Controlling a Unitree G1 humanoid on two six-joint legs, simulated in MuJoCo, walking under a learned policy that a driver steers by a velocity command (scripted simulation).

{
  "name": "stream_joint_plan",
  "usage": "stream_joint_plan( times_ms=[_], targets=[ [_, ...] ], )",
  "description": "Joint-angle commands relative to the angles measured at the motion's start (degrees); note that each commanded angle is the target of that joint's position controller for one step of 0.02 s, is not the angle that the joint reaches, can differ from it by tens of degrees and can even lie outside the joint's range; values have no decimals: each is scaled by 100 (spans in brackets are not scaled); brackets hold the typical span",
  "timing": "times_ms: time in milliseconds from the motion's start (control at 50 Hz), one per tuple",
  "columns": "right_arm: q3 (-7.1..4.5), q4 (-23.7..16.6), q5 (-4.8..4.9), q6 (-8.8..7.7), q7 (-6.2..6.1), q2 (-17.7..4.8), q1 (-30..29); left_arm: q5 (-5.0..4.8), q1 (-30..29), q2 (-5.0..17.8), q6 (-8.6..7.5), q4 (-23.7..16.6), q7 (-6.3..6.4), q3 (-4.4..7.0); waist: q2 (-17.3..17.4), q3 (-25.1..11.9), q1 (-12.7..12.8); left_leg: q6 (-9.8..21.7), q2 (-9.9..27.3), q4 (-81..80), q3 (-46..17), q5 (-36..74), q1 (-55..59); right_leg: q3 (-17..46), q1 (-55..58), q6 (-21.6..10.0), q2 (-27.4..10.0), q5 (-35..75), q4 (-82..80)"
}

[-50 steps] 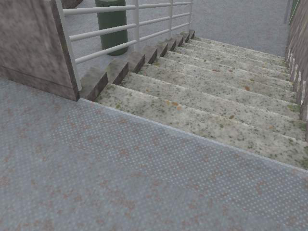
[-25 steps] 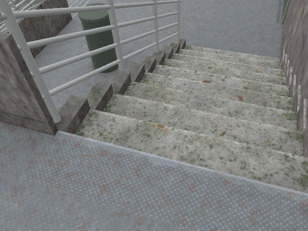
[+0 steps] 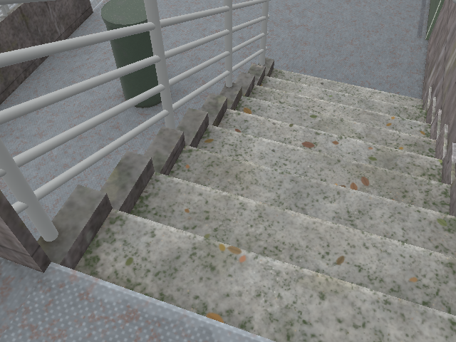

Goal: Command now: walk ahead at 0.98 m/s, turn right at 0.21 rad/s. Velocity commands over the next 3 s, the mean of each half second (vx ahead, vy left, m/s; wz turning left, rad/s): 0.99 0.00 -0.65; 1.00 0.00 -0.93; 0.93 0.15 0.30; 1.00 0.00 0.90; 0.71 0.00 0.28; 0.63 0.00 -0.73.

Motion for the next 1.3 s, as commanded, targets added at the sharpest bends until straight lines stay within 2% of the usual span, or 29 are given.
stream_joint_plan(
  times_ms=[20, 80, 220, 280, 320, 340, 360, 380, 420, 480, 520, 600, 660, 680, 720, 740, 760, 780, 840, 900, 1000, 1040, 1060, 1080, 1100, 1120, 1160, 1180, 1300],
  targets=[
    [-264, 559, -70, -153, -3, -718, 1670, -107, -361, 521, -209, -895, 15, 56, 63, -547, -373, 636, 2164, -2250, -3647, -380, 3619, 636, -4060, -331, -373, 644, 2235],
    [-83, 755, 23, -227, -25, -194, 1481, 229, -536, 179, 110, -1003, -177, 36, 43, 259, 37, 48, 1580, -2752, -1943, 58, 1986, 554, -3604, -162, -795, 1007, 1582],
    [-52, 654, 298, -575, -144, -595, 1255, 149, -1607, 330, 362, -1573, -450, 3, 377, 668, 394, -677, 643, -2823, 873, 4784, 499, -1448, -1627, 42, 162, 3521, -1129],
    [-17, 434, 477, -641, -368, -581, 732, 206, 47, 777, 181, -911, -373, 287, 702, -536, 1259, -848, 798, -855, 1000, 4533, 1283, -1146, -160, -478, 270, 5626, -1529],
    [-190, 64, 435, -432, -396, -1155, -640, 283, 2973, 1366, 311, -24, -95, 585, 737, -1323, 2803, -756, 1127, 3304, 595, 5677, 632, -729, 1876, -846, 118, 4127, -1241],
    [-291, -171, 453, -349, -322, -1173, -1709, 202, 3417, 1338, 411, 66, -13, 672, -469, -772, 3509, -720, 352, 6341, 421, 2489, -877, -8, 2535, -1256, -318, 3781, -2327],
    [-17, -940, 268, -430, -195, -449, -997, 88, 1647, 1664, 480, -173, 98, 592, -2834, 140, 1548, -922, -444, 6618, -104, -1455, -3350, 2419, 2108, -1675, -683, 2201, -3834],
    [95, -1054, 81, -468, -152, -425, -165, 158, 182, 1555, 392, -851, 155, 567, -1524, 66, 509, -707, 187, 5318, -1206, -1400, -3003, 4189, 983, -1726, -1457, 763, -4460],
    [-30, -564, -110, -352, -67, -850, -370, 253, -435, 915, 197, -1149, 237, 457, 1196, 901, 279, -854, 754, 3540, -1496, -1576, -1541, 3472, -1893, -1288, -989, 563, -3619],
    [78, -167, -93, -181, 30, -298, 988, 191, -967, 1454, -208, -1014, 286, 553, 262, -303, -604, -1024, 286, 2313, -222, 1478, 2470, 2067, -3801, -995, -430, 1202, -3621],
    [107, -383, 23, -235, 69, -450, 352, -8, -940, 924, -423, -915, 286, 448, 566, -185, -461, -944, 469, 661, -737, 4239, 2598, 1515, -4205, -576, 225, -1193, -2831],
    [291, -614, 68, -185, 188, -128, -220, 97, -484, 891, 64, -653, 282, 523, -177, 292, 45, -852, 99, -1244, -419, 4242, 3276, 1134, -3819, -292, 480, -1116, -1182],
    [-19, -124, -65, -254, 1, -796, 1395, -54, -1182, 1090, 409, -1048, 243, 572, 333, 126, -861, -230, 1494, -2789, -1485, 4356, 4191, 425, -4028, -233, 841, -1769, 2917],
    [0, -180, -96, -262, 36, -904, 1732, -249, -892, 622, 379, -1382, 180, 459, 459, -641, -406, -503, 2028, -588, -1480, 6303, 5341, 477, -5091, -326, 524, -1985, 3772],
    [-26, -112, -11, -278, 126, -637, 2015, 86, -197, 403, 391, -1186, 266, 329, 776, -953, -167, -370, 2762, 43, -1965, 5336, 5399, 433, -6356, -377, -216, -943, 3950],
    [-15, -139, 180, -308, 60, -466, 1906, 273, -576, 462, 376, -1241, 135, 354, -36, -333, -80, -442, 2257, -846, -1376, 3983, 3940, 404, -6042, -175, -269, 153, 2838],
    [-210, -89, 176, -333, -30, -1048, 1630, 426, -932, 383, 403, -1666, -7, 266, 934, -277, 56, 164, 2763, -1153, -2288, 2567, 3324, 350, -6008, -5, -652, 677, 2448],
    [-181, 55, 201, -375, -54, -903, 1550, 487, -1479, 562, 431, -1888, -102, 293, 753, 399, -3, 401, 3016, -1145, -2629, 3012, 2629, 667, -6158, 148, -913, 1067, 1857],
    [-161, 257, 85, -372, -71, -796, 1464, 299, -1804, 798, 598, -1726, -283, 402, 144, 510, 42, -121, 2143, -1249, -1230, 2775, 1625, -38, -5036, 112, -584, 2032, 1123],
    [73, 721, 239, -546, -62, 73, 2049, 299, -2348, 451, 346, -1948, -466, 282, 225, 810, 39, -703, 1708, -418, -273, 1078, 1518, -191, -4679, -341, -645, 4935, -974],
    [24, 993, 181, -117, -299, -662, 2497, 201, -1909, 381, 530, -1376, -311, 129, 438, 567, 89, -524, 1575, 1270, 486, 3861, 853, -1502, -891, -378, 518, 3577, -2053],
    [-11, 1124, 106, -82, -379, -1002, 1991, 351, 710, 1070, 557, -407, -26, 443, 317, -426, 1602, -609, 1333, 4949, 337, 3002, 18, -428, 2053, -820, 2, 4684, -2921],
    [-135, 1015, 267, -11, -393, -1022, 1870, 385, 395, 1633, 544, -426, -3, 566, -335, -415, 1449, -417, 313, 7460, 255, -2738, -1190, 477, 2446, -1181, -797, 4652, -2816],
    [2, 775, 436, -82, -376, -512, 2929, 355, 609, 1801, 419, -450, 26, 516, -671, -1576, 705, -298, 473, 7066, -1393, -3114, -1847, 1157, 3634, -1125, -2000, 7317, -1344],
    [-24, 588, 326, -83, -309, -793, 2517, 258, 790, 1522, 398, -462, 6, 493, 125, -1500, 866, -152, 651, 5832, -1689, -2444, -2413, 1719, 3357, -1169, -2165, 4979, -2267],
    [-212, 791, 98, 192, -324, -900, 2617, 320, 752, 1592, 434, -402, 255, 508, 1499, -624, 511, -430, 174, 6090, -1712, -1928, -2351, 2736, 2081, -1149, -3045, 6956, -2634],
    [-102, 638, -301, 607, -96, -510, 2505, 111, -309, 1261, 298, -658, 469, 458, 947, -632, -235, -673, 371, 4537, -1629, -485, -1417, 1585, 375, -890, -2584, 7212, -2764],
    [-23, 789, -98, 725, -30, -222, 2620, 128, -770, 1061, 211, -805, 333, 390, 432, -409, -457, -752, 666, 3867, -1533, -390, -850, 1067, -546, -850, -2367, 5653, -3063],
    [-149, 133, -62, 505, 614, -265, 1077, 64, -1169, 644, -248, -677, 257, 303, -577, 348, -463, -242, 662, 46, -1241, 4626, 405, -923, -2537, 170, -1016, 1526, -2927]
  ],
)
Next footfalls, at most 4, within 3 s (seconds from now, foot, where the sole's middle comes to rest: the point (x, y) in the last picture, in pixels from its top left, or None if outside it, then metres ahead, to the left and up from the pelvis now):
0.34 right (267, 335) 0.48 -0.07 -0.75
0.66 left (216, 271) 0.74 0.07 -0.90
1.04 right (314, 240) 0.94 -0.32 -1.05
1.50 left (314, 202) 1.23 -0.38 -1.20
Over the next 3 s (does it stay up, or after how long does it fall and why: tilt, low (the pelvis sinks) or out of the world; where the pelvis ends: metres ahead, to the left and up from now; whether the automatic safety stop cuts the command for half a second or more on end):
stays up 2.09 -0.80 -0.90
